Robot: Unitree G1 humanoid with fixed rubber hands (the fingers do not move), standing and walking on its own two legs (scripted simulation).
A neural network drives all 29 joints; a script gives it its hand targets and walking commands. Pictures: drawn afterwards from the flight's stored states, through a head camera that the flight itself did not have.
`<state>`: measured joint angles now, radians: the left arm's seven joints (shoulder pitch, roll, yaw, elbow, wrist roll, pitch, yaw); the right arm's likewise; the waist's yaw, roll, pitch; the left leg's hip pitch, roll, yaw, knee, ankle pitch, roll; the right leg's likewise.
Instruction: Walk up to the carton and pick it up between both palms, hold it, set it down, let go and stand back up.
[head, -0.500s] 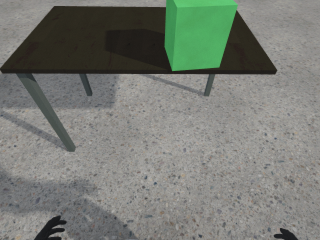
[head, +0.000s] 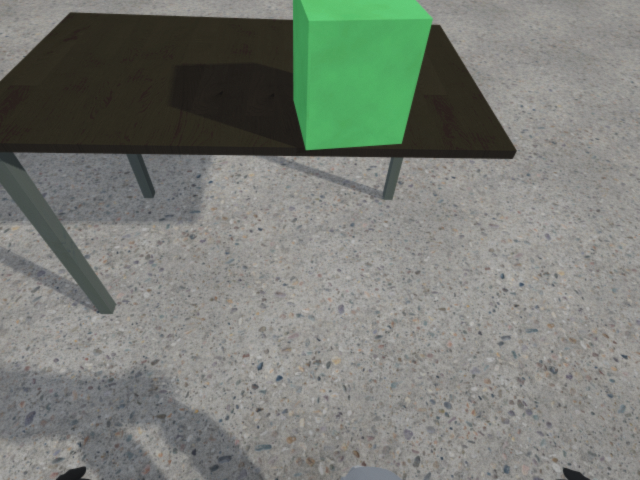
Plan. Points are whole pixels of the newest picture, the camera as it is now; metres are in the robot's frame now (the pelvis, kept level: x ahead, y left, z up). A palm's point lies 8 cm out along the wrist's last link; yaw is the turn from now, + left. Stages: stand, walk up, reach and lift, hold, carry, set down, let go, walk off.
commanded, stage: walk up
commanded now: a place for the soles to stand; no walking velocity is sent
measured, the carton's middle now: (350, 66) +0.83 -0.08 +0.11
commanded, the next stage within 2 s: none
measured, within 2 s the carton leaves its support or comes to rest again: neither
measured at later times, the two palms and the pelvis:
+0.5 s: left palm (207, 409) +0.23 +0.15 -0.07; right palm out of the picture +0.08 -0.52 -0.11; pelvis +0.10 -0.17 +0.00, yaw -2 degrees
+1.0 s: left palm (321, 386) +0.26 -0.01 -0.08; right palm out of the picture +0.46 -0.64 -0.10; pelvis +0.31 -0.32 -0.01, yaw -4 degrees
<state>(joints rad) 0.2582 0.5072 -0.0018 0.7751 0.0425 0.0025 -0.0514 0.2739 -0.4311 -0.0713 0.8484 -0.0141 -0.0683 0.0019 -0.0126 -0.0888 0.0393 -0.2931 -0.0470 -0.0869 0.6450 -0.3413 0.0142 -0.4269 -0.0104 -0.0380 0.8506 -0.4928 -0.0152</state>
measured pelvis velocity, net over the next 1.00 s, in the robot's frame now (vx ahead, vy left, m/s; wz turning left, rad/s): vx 0.31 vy -0.32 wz -0.07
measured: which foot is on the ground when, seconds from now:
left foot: down 0.00-0.06, up 0.08-0.42, down 0.44-0.58, up 0.60-1.00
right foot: up 0.00-0.02, down 0.04-0.38, up 0.40-0.58, down 0.60-1.00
